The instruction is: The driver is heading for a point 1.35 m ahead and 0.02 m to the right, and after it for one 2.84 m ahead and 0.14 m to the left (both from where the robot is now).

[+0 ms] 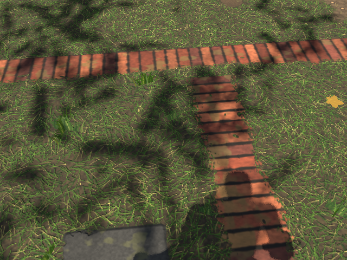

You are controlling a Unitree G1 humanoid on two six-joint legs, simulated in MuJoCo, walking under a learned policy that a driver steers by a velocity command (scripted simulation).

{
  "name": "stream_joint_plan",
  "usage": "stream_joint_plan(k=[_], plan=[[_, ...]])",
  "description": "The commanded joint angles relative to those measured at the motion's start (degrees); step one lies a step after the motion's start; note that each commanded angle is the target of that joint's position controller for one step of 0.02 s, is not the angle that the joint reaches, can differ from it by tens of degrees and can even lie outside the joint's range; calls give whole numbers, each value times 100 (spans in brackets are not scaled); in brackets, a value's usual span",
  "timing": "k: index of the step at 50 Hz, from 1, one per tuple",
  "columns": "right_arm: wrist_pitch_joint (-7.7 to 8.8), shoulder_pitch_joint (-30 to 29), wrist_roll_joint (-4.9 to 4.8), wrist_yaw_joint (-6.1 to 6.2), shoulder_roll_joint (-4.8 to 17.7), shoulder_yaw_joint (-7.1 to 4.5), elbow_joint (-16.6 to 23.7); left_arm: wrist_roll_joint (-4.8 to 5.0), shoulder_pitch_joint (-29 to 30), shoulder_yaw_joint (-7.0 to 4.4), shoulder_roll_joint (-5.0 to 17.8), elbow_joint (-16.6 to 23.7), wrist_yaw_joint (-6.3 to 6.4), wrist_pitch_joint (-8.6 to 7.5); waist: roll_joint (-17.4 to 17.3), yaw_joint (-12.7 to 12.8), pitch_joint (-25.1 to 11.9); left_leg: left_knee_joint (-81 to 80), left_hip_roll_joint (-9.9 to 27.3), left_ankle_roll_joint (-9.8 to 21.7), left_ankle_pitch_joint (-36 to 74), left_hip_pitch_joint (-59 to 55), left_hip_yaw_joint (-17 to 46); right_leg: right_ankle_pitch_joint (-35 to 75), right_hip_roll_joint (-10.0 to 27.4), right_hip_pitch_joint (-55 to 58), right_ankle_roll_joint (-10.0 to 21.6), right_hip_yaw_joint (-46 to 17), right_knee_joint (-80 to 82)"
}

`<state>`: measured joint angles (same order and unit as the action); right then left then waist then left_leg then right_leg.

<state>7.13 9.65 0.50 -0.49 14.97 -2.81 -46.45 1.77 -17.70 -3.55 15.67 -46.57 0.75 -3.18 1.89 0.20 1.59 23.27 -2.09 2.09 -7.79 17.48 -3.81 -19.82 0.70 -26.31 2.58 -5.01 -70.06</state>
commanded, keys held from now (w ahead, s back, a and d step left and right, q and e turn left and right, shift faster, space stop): w+e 0.10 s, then w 0.90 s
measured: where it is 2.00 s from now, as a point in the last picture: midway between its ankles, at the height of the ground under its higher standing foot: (211, 174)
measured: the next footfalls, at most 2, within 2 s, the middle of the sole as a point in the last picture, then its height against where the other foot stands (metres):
right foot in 0.36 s outside the picture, level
left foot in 0.92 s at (183, 203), level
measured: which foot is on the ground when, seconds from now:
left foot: down 0.00-0.36, up 0.38-0.90, down 0.92-1.00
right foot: up 0.00-0.34, down 0.36-0.92, up 0.94-1.00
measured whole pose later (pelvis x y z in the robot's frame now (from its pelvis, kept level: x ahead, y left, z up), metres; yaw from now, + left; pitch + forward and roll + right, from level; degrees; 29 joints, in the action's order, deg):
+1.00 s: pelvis +0.55 -0.08 -0.01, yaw -10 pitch +2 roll -1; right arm 5.9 5.1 -0.4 -2.6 14.9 -2.4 -45.8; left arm 1.2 -21.3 -2.9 15.5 -50.5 0.2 -4.1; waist 0.5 1.6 1.6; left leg 33.2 -0.5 3.7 -8.8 27.2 -3.3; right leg -28.5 -0.6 -12.2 1.7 -3.0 -58.5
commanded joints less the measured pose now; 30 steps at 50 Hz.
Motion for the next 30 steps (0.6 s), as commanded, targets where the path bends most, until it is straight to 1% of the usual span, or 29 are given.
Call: stream_joint_plan(k=[1, 2, 4, 5, 7, 9, 10, 12, 14, 15, 16, 17, 18, 19, 20, 21, 22, 23, 24, 25, 26, 27, 28, 30], plan=[[96, 146, -5, -21, 485, -134, 134, 21, -185, -68, 162, 457, -33, 32, -589, 14, -235, -1457, 1637, 959, 339, -872, 1431, 359, 683, -1005, -27, -173, 30], [119, 173, -30, -27, 558, -164, 82, 4, -53, -60, 137, 557, -31, 63, -548, 19, -141, -1543, 1673, 1009, 539, -836, 1247, 456, 735, -1170, -42, -166, 162], [118, 240, -31, -18, 717, -221, 8, -42, 226, -49, 157, 753, -33, 81, -432, -2, -56, -1620, 1746, 1077, 918, -918, 922, 811, 786, -1507, -101, -192, 550], [101, 273, -23, -9, 775, -238, -14, -47, 333, -45, 172, 818, -49, 71, -417, -25, -51, -1628, 1740, 1073, 1061, -1004, 742, 1068, 788, -1606, -125, -184, 790], [62, 397, -26, -8, 836, -242, -84, -50, 602, -5, 126, 911, -107, 13, -374, -120, -31, -1614, 1616, 1015, 1248, -1087, 401, 1634, 721, -1520, -103, -111, 1527], [15, 526, -69, -12, 889, -229, -146, -72, 1028, 53, 48, 1033, -183, -47, -361, -267, 61, -1576, 1504, 930, 1247, -1102, 99, 2062, 608, -1283, -61, 153, 2332], [-12, 615, -99, -14, 934, -228, -179, -74, 1251, 74, 36, 1103, -222, -65, -358, -347, 118, -1556, 1504, 904, 1164, -1142, 24, 2127, 553, -1191, -52, 313, 2630], [-74, 848, -171, -20, 1046, -240, -289, -55, 1625, 97, 54, 1270, -287, -79, -407, -463, 230, -1495, 1626, 872, 990, -1395, 37, 1976, 484, -1137, -9, 474, 3064], [-157, 1003, -224, -19, 1130, -253, -407, -45, 1823, 83, 150, 1425, -332, -86, -504, -447, 296, -1317, 1828, 812, 1158, -1797, 100, 1495, 401, -1145, 109, 562, 3365], [-203, 1016, -244, -12, 1173, -261, -444, -55, 1808, 60, 220, 1466, -347, -90, -577, -372, 264, -1138, 1900, 765, 1501, -1968, 93, 1209, 320, -1021, 196, 640, 3499], [-242, 958, -255, 1, 1231, -265, -457, -73, 1601, 7, 332, 1450, -350, -98, -678, -181, 111, -776, 1896, 687, 2306, -2050, 16, 1025, 166, -601, 304, 763, 3670], [-286, 853, -259, 15, 1252, -254, -465, -101, 971, -103, 501, 1283, -337, -107, -688, 234, -274, 25, 1738, 551, 3230, -1953, -212, 1232, -73, 362, 439, 953, 3983], [-297, 918, -208, 44, 1095, -185, -449, -107, 1, -287, 839, 970, -283, -92, -589, 643, -869, 1218, 1459, 363, 3467, -1380, -453, 1448, -212, 1854, 596, 945, 3968], [-255, 939, 1, 52, 756, -36, -239, -124, -1050, -457, 1426, 806, -164, -42, 386, 959, -1683, 3303, 1099, 84, 1323, 118, -624, 1852, 1074, 3670, 994, -743, 3850], [-98, 1579, -59, -36, 169, 138, -196, -152, -982, -438, 1736, 799, -191, -58, 1527, 387, -2434, 4953, 143, -115, -2558, 1999, 179, 802, 2222, 4920, 1898, -3575, 4825], [9, 1053, -275, -73, 843, -29, -236, -150, -946, -298, 1122, 828, -227, -108, 669, 668, -2130, 5466, 402, -24, -2446, 2571, 837, 589, 2130, 4620, 1675, -3516, 5173], [46, 570, -369, -78, 918, -68, -34, -148, -543, -221, 927, 840, -237, -144, 551, 550, -1295, 5373, 645, 59, -1886, 2852, 720, 1116, 1923, 3870, 1440, -2545, 5203], [34, 410, -275, -32, 818, -50, -33, -130, -97, -165, 748, 886, -253, -157, 100, 327, -923, 5032, 904, 47, -1361, 2598, 683, 1703, 1658, 3061, 1285, -1859, 5274], [-14, 394, -171, -8, 780, -79, -56, -149, 209, -119, 562, 917, -276, -171, 82, 132, -656, 4687, 1048, 15, -1046, 2306, 690, 2047, 1411, 2445, 1197, -1349, 5452], [-92, 571, -160, -20, 712, -85, -92, -187, 334, -96, 464, 917, -281, -203, 216, -52, -630, 4523, 1156, -7, -808, 1943, 752, 2108, 1288, 2086, 1157, -1097, 5654], [-165, 679, -159, -21, 610, -79, -132, -183, 354, -103, 449, 879, -281, -249, 216, -129, -609, 4410, 1149, -50, -664, 1784, 725, 2209, 1226, 1910, 1197, -953, 5833], [-227, 713, -149, -12, 541, -76, -145, -169, 329, -113, 485, 817, -274, -295, 163, -191, -537, 4272, 1141, -95, -561, 1772, 701, 2407, 1200, 1795, 1231, -777, 5951], [-272, 620, -126, 5, 509, -77, -112, -171, 280, -130, 543, 750, -258, -329, 113, -215, -420, 4086, 1138, -140, -388, 1885, 698, 2548, 1182, 1732, 1243, -624, 6050], [-302, 234, -71, 27, 469, -74, 23, -174, 87, -153, 608, 605, -194, -335, 53, -133, -203, 3537, 1137, -237, 83, 2266, 698, 2709, 1152, 1809, 1235, -404, 6173]])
